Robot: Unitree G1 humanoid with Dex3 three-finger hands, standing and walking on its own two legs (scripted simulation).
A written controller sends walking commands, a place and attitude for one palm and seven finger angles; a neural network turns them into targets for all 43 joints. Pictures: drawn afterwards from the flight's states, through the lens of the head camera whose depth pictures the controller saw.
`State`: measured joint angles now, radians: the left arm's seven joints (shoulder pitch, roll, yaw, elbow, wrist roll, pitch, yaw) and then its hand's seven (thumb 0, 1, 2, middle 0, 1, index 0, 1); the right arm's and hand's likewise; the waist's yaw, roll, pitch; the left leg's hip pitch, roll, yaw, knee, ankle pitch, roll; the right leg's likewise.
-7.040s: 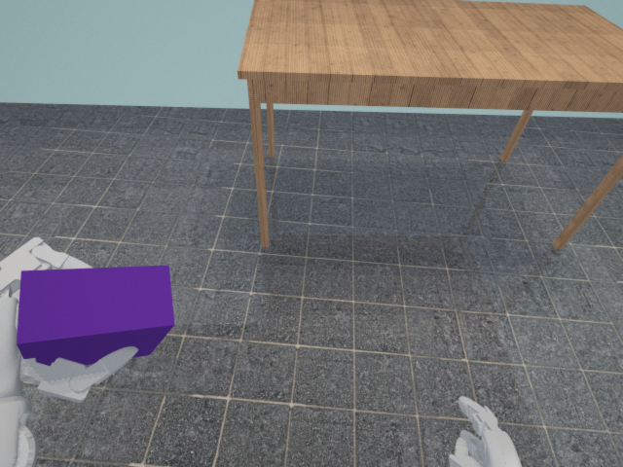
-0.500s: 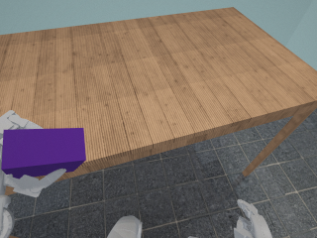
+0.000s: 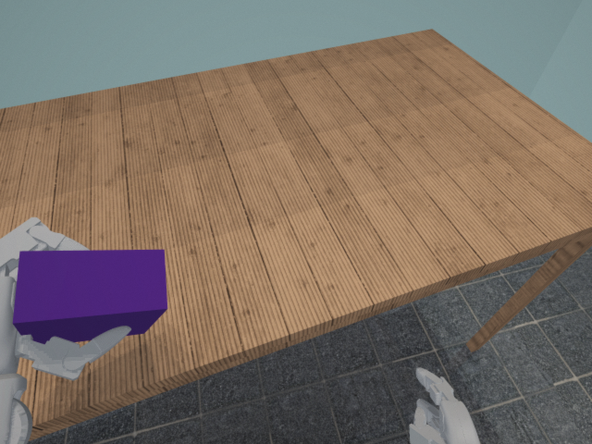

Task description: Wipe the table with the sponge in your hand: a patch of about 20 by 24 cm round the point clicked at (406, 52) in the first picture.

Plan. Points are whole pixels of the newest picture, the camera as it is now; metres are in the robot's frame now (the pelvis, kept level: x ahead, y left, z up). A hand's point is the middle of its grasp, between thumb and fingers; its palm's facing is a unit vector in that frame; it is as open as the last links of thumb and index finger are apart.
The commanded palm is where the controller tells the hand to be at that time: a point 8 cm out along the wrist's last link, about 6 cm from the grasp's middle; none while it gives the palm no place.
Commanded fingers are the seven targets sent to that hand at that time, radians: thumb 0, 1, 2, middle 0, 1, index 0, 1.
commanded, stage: come to a stop and stand still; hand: left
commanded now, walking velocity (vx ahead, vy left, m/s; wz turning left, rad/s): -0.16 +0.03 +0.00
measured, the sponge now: (113, 299) +0.23 +0.20 +0.15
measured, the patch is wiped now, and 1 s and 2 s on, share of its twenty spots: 0.00 0.00 0.00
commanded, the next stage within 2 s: look again from close up in 0.66 s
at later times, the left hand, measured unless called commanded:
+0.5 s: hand out of the picture +0.18 +0.29 +0.17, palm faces +0.44 -0.82 -0.36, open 9.9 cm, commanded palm +0.13 +0.31 +0.18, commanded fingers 0.00 0.10 1.30 -1.20 -1.60 -1.20 -1.60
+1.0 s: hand out of the picture +0.22 +0.31 +0.20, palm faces +0.43 -0.82 -0.37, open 9.9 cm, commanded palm +0.15 +0.33 +0.18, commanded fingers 0.00 0.10 1.30 -1.20 -1.60 -1.20 -1.60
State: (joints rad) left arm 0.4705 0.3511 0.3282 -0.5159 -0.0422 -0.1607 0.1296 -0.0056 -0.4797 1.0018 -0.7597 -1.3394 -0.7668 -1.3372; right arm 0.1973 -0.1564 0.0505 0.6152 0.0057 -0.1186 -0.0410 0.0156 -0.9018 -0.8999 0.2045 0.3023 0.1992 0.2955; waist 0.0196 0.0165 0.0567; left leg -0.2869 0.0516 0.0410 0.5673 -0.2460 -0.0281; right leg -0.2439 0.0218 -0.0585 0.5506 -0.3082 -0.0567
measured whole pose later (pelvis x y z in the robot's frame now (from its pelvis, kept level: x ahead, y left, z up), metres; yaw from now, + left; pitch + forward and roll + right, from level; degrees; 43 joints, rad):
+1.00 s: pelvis -0.01 +0.05 +0.00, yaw -1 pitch +2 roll -1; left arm 0.35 0.46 0.44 -0.45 -0.09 -0.28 0.13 -0.01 -0.48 1.00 -0.76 -1.34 -0.77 -1.34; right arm 0.24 -0.25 0.01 0.58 0.01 -0.19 0.03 0.02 -0.90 -0.90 0.20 0.30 0.20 0.30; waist 0.00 -0.03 0.01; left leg -0.33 0.01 0.07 0.54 -0.24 0.03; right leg -0.28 -0.01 -0.02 0.49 -0.25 0.01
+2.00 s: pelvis -0.05 +0.04 +0.01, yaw +2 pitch -2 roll -1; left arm 0.45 0.36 0.35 -0.45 -0.08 -0.17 0.12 -0.01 -0.48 1.01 -0.76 -1.33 -0.77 -1.33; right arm 0.21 -0.22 0.02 0.59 0.03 -0.16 -0.04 0.02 -0.90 -0.90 0.20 0.30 0.20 0.30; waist 0.00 0.00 0.04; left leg -0.28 0.02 0.03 0.47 -0.15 0.02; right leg -0.22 0.00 -0.07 0.41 -0.16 0.00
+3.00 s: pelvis -0.05 +0.01 +0.00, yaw -1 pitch -1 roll -1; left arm 0.43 0.34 0.34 -0.53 -0.07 -0.15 0.09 -0.01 -0.48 1.01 -0.76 -1.33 -0.77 -1.33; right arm 0.17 -0.18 0.04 0.53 0.01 -0.13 -0.01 0.01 -0.90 -0.90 0.21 0.30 0.20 0.30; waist 0.00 -0.03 0.08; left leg -0.32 0.09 0.06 0.52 -0.19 -0.02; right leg -0.27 0.06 -0.04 0.47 -0.19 -0.05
